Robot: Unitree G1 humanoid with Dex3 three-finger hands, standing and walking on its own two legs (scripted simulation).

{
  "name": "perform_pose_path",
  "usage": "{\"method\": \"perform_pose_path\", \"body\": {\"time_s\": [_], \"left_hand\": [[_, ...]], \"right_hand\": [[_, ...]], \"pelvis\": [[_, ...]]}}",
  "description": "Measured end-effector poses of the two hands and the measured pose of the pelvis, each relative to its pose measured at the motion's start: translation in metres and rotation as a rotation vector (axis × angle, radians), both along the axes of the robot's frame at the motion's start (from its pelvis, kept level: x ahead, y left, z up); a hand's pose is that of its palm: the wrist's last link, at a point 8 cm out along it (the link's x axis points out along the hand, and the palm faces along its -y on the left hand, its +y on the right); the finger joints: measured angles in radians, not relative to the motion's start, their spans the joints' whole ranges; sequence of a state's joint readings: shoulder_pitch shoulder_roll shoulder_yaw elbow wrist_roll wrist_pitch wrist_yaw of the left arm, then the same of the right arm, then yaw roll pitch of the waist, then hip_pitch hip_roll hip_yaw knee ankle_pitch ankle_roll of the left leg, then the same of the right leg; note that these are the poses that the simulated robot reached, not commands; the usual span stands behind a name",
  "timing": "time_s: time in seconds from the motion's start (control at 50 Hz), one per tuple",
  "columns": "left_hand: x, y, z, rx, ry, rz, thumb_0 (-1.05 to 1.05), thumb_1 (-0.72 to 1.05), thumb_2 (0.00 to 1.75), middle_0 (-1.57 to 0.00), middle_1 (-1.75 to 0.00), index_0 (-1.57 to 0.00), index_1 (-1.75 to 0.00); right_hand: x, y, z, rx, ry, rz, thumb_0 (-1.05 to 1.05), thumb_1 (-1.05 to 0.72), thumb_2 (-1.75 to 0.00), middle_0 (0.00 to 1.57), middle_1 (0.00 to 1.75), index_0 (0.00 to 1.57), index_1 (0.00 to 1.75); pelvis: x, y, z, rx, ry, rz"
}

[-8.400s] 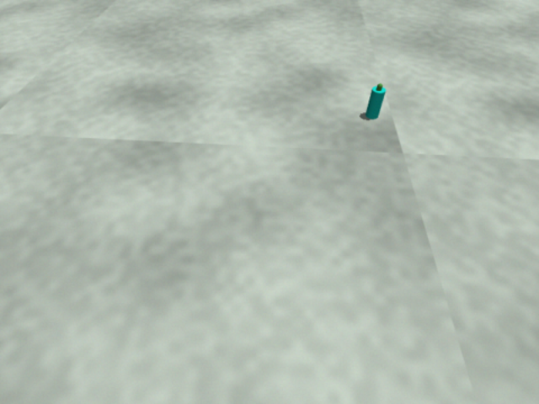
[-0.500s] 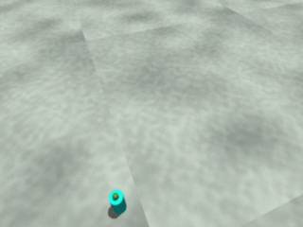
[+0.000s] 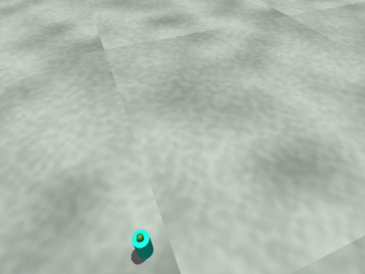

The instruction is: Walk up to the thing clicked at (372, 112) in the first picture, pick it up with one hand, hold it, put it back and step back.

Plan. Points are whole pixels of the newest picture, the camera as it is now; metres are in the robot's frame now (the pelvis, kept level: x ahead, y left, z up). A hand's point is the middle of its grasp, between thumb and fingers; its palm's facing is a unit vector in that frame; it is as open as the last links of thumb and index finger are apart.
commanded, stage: stand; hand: left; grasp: from the side
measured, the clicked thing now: (142, 243) +0.38 +0.21 -0.67
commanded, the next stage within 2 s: go down in 0.34 s
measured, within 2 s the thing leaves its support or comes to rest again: neither
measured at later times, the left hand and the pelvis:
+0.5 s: hand out of the picture +0.09 +0.25 -0.16, palm faces +0.02 -0.94 -0.34, open 7.5 cm; pelvis +0.00 +0.00 +0.00, yaw +1 degrees
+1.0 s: hand out of the picture +0.15 +0.27 -0.19, palm faces +0.06 -0.94 -0.32, open 16.2 cm; pelvis +0.00 +0.01 -0.05, yaw +1 degrees
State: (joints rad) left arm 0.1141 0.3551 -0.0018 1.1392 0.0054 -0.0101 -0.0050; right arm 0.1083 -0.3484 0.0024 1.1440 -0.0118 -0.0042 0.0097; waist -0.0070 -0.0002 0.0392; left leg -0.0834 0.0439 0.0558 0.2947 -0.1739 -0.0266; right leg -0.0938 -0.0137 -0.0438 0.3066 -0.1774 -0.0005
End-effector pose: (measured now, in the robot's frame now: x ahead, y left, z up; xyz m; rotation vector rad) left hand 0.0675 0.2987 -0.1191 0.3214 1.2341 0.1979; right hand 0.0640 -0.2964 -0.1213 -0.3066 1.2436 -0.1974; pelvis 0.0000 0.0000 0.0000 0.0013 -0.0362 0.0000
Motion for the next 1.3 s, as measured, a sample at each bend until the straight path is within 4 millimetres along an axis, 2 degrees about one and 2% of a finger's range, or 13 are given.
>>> {"method": "perform_pose_path", "body": {"time_s": [0.46, 0.52, 0.64, 0.72, 0.84, 1.02, 1.18, 1.3], "left_hand": [[0.003, -0.002, 0.0, 0.001, 0.004, 0.004, 0.01, 0.9, 0.89, -0.2, -0.3, -0.21, -0.3], [0.019, -0.007, 0.001, -0.009, -0.075, 0.042, 0.01, 0.86, 0.85, -0.2, -0.26, -0.2, -0.26], [0.064, -0.005, -0.009, -0.032, -0.132, 0.025, 0.01, 0.62, 0.6, -0.11, -0.14, -0.12, -0.14], [0.078, 0.004, -0.01, -0.017, -0.163, 0.011, 0.01, 0.4, 0.4, -0.08, -0.1, -0.08, -0.1], [0.072, 0.017, -0.014, 0.007, -0.129, 0.02, 0.01, 0.09, 0.21, -0.07, -0.08, -0.07, -0.07], [0.065, 0.02, -0.034, -0.022, -0.17, 0.034, 0.0, -0.32, 0.08, -0.08, -0.08, -0.08, -0.08], [0.065, 0.023, -0.038, -0.021, -0.195, 0.024, 0.0, -0.49, 0.05, -0.09, -0.09, -0.09, -0.09], [0.061, 0.028, -0.04, -0.013, -0.186, 0.034, 0.0, -0.55, 0.05, -0.09, -0.09, -0.09, -0.09]], "right_hand": [[0.007, -0.003, 0.0, -0.002, 0.001, 0.007, 0.0, -0.91, -0.9, 0.2, 0.3, 0.21, 0.3], [0.013, 0.003, 0.001, 0.0, -0.072, 0.005, 0.01, -0.92, -0.9, 0.2, 0.3, 0.21, 0.3], [0.017, 0.024, -0.005, 0.033, -0.131, 0.005, 0.0, -0.96, -0.91, 0.2, 0.3, 0.2, 0.3], [0.013, 0.035, -0.009, 0.051, -0.153, -0.016, 0.0, -0.96, -0.91, 0.2, 0.3, 0.21, 0.3], [0.019, 0.045, -0.014, 0.061, -0.199, -0.023, 0.01, -0.93, -0.9, 0.2, 0.3, 0.21, 0.3], [0.052, 0.052, -0.023, 0.029, -0.311, 0.031, 0.01, -0.89, -0.89, 0.2, 0.3, 0.21, 0.3], [0.082, 0.062, -0.022, 0.014, -0.41, 0.07, 0.01, -0.86, -0.88, 0.2, 0.3, 0.21, 0.3], [0.095, 0.069, -0.024, 0.01, -0.466, 0.092, 0.01, -0.85, -0.88, 0.2, 0.3, 0.21, 0.3]], "pelvis": [[0.005, -0.002, 0.0, 0.0, 0.003, 0.002], [0.0, -0.002, -0.003, -0.001, 0.032, 0.019], [-0.01, -0.003, -0.013, -0.003, 0.113, 0.023], [-0.009, -0.001, -0.019, -0.003, 0.148, 0.013], [-0.005, 0.007, -0.028, -0.01, 0.181, 0.012], [-0.004, 0.015, -0.053, -0.021, 0.242, 0.017], [0.0, 0.018, -0.066, -0.034, 0.267, 0.022], [0.0, 0.019, -0.075, -0.044, 0.289, 0.027]]}}
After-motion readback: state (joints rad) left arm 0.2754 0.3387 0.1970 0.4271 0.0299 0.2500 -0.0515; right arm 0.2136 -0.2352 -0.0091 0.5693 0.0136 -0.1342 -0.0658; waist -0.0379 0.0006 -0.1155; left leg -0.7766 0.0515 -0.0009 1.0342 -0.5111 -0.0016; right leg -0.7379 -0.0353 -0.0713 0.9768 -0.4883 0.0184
